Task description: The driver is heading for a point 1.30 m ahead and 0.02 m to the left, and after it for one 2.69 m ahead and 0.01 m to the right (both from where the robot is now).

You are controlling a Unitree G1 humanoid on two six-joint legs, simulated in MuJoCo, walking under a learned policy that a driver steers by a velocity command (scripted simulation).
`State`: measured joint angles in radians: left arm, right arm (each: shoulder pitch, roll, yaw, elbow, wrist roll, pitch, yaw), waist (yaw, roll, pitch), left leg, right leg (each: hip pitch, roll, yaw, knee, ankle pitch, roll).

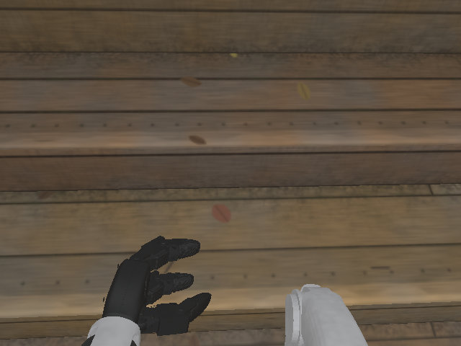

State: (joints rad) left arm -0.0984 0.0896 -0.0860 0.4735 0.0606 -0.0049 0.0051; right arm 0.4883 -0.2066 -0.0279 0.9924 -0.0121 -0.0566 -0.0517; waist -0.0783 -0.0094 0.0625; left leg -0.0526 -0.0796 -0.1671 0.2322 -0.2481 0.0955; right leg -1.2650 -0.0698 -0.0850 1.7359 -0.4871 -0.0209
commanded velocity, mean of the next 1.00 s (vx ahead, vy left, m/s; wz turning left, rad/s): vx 0.50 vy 0.00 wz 0.07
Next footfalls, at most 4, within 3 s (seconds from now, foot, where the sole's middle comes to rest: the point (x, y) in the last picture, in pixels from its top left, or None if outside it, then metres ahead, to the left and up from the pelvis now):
0.08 right None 0.23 -0.12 -0.62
0.62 left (127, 258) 0.52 0.20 -0.45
1.16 right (208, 103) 0.82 0.01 -0.29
1.68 left None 1.13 0.18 -0.12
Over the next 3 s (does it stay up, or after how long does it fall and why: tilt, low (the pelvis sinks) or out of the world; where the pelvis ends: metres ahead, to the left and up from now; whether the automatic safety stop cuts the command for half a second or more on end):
stays up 1.59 0.01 0.91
